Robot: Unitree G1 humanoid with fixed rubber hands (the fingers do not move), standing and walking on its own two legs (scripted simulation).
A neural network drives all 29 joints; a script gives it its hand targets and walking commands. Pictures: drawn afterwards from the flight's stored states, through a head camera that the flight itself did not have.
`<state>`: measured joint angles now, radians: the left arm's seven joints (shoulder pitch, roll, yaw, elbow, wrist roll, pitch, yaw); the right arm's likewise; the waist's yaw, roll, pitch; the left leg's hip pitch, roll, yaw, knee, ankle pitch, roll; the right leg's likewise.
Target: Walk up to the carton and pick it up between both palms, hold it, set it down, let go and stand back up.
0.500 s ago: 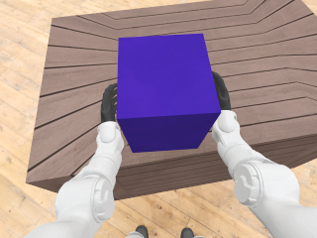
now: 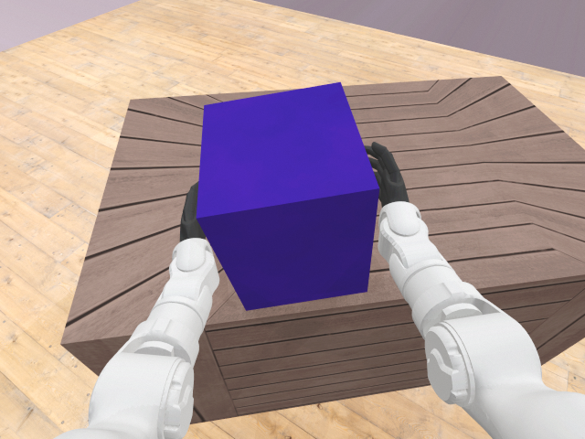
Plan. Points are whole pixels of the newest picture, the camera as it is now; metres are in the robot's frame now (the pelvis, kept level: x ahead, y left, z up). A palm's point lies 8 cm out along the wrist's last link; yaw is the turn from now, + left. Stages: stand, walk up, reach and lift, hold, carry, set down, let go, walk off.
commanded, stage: reach and lift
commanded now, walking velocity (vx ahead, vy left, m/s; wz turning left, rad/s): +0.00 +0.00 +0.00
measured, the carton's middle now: (290, 203) +0.44 +0.02 +0.08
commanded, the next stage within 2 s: hold in 1.72 s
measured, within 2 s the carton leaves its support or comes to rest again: neither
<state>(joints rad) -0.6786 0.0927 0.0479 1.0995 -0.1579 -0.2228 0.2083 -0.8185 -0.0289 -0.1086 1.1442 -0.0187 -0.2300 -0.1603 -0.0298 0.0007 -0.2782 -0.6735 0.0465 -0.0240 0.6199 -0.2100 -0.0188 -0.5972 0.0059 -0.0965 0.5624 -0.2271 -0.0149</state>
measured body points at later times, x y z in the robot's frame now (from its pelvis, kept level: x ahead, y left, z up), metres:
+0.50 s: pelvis +0.00 +0.01 +0.02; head -0.04 +0.05 +0.47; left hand +0.41 +0.15 +0.14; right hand +0.40 -0.15 +0.18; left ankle +0.04 +0.13 -0.72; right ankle +0.02 -0.11 -0.72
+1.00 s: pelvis +0.03 +0.01 +0.02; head -0.02 +0.05 +0.47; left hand +0.40 +0.17 +0.16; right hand +0.41 -0.12 +0.20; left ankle +0.04 +0.13 -0.72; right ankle +0.02 -0.11 -0.72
